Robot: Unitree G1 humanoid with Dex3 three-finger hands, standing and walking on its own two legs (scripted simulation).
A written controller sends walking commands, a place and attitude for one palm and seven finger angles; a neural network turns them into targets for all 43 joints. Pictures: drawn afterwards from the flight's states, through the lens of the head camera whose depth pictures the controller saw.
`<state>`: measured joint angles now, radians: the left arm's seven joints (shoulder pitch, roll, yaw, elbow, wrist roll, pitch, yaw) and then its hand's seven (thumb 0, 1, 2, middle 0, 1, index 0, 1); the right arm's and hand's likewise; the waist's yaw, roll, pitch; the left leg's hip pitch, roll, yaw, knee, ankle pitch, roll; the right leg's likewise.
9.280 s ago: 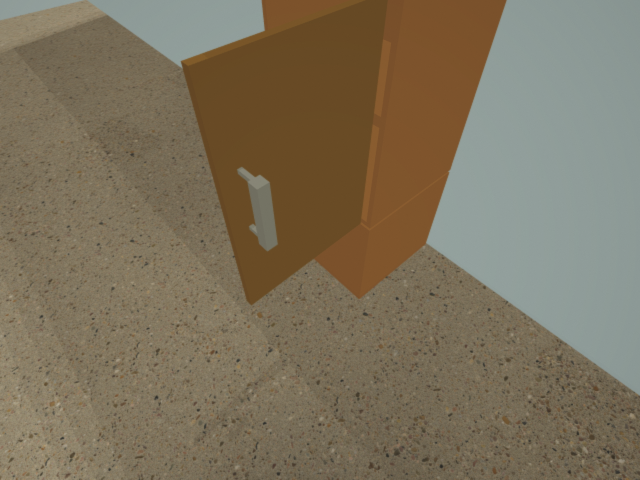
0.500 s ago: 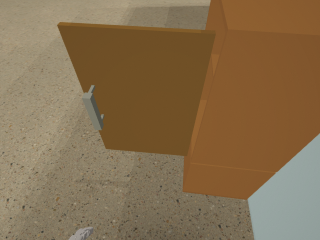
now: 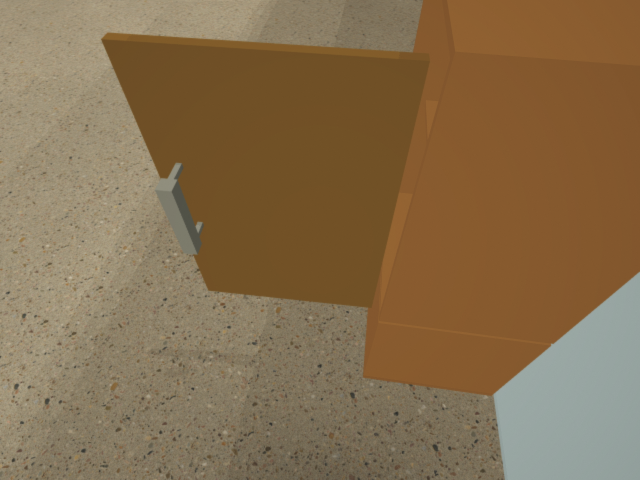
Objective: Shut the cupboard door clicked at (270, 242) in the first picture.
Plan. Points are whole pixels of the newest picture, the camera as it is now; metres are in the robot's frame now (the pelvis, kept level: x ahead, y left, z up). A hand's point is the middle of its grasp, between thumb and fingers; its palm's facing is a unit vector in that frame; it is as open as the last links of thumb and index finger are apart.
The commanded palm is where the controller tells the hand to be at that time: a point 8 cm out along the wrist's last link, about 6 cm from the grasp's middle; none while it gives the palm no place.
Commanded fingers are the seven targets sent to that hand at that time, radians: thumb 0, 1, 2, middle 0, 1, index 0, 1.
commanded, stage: come to a stop and stand still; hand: left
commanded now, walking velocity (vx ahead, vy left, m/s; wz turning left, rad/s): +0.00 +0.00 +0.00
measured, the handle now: (185, 209) +0.52 +0.26 -0.02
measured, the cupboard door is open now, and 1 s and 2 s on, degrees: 91 91 91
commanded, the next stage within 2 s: look again from close up in 0.54 s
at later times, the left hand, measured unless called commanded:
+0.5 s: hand out of the picture -0.01 +0.22 -0.16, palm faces -0.01 -0.96 -0.26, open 7.4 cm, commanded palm none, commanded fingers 0.00 0.90 0.90 -0.20 -0.30 -0.20 -0.30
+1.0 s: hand out of the picture +0.04 +0.19 -0.16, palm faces -0.03 -0.97 -0.22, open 7.3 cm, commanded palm none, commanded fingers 0.00 0.90 0.90 -0.20 -0.30 -0.20 -0.30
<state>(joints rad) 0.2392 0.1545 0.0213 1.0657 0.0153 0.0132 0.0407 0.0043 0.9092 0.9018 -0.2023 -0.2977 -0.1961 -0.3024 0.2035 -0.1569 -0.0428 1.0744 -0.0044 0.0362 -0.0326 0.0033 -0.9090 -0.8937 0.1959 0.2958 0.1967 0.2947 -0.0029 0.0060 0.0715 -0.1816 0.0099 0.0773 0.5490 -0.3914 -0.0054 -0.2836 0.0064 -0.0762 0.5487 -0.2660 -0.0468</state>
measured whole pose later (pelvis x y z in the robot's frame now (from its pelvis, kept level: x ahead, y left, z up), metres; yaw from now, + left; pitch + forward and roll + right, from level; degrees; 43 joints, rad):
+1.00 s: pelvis +0.01 +0.01 +0.01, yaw -2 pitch -1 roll +1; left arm 0.21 0.17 -0.02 1.11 0.01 -0.02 0.03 0.01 0.92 0.90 -0.20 -0.30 -0.20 -0.30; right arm 0.25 -0.18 0.02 1.12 -0.02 -0.03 -0.02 0.00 -0.91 -0.89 0.20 0.30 0.20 0.29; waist 0.00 0.02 0.05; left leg -0.07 -0.02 0.11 0.38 -0.30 0.03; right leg -0.22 -0.01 -0.04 0.46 -0.23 -0.02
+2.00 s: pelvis +0.03 +0.06 +0.00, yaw -3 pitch -1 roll +1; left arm 0.23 0.16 0.02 1.06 0.01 0.03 0.05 0.00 0.91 0.90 -0.20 -0.30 -0.20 -0.30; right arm 0.31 -0.12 0.01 1.07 -0.02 -0.02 -0.04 0.00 -0.91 -0.89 0.20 0.30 0.20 0.29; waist 0.01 -0.01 0.08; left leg -0.05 -0.08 0.15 0.44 -0.38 0.10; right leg -0.26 -0.06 0.00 0.65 -0.37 -0.01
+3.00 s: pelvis -0.02 +0.06 +0.01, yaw -2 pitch -2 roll +0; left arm 0.36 0.11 -0.03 1.13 0.01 -0.01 0.04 0.00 0.91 0.90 -0.20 -0.30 -0.20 -0.30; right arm 0.37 -0.13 0.02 1.13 -0.01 -0.02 -0.02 0.00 -0.91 -0.89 0.20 0.30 0.20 0.29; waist 0.00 -0.01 0.02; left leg -0.11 -0.07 0.12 0.42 -0.29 0.10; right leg -0.25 -0.03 -0.02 0.46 -0.17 0.02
